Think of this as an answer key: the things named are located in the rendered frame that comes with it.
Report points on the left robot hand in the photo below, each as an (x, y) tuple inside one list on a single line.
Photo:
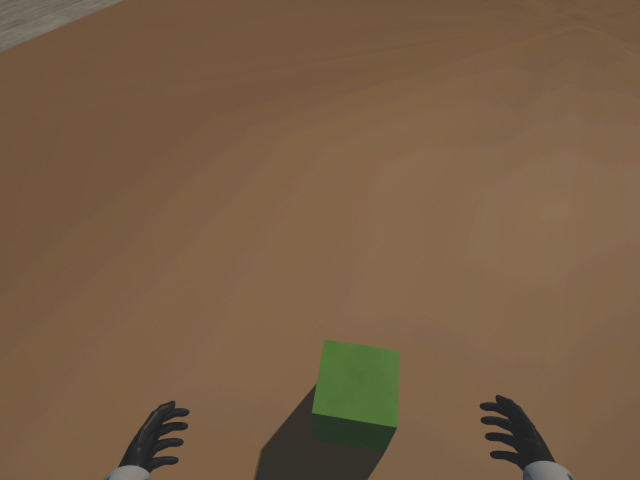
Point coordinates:
[(146, 444)]

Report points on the carton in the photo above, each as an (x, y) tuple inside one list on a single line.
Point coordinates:
[(356, 396)]

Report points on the right robot hand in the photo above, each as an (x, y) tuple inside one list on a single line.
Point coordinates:
[(526, 440)]

